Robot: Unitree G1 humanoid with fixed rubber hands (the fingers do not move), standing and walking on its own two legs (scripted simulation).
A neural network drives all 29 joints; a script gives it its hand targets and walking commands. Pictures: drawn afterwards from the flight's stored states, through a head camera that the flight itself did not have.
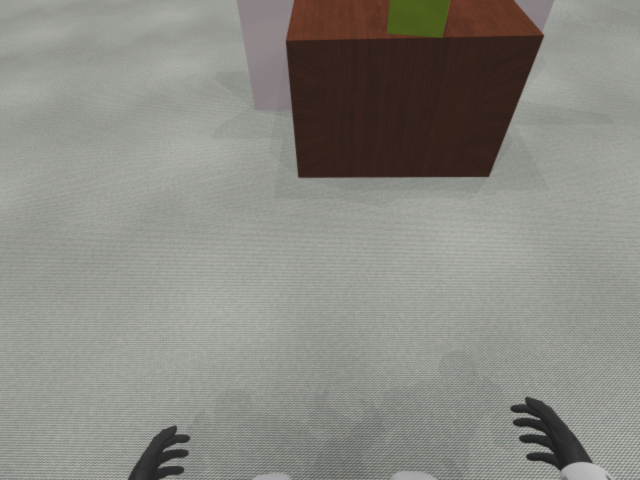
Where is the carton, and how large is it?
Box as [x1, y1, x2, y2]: [387, 0, 449, 37]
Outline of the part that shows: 390,0 387,24 388,33 435,37 442,36 449,0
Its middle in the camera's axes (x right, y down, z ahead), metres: +0.38 -0.89 +1.36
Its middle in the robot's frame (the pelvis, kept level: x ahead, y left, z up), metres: +1.61 -0.36 +0.02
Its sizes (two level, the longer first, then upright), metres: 0.210 0.200 0.250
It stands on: a pedestal, 0.65 m high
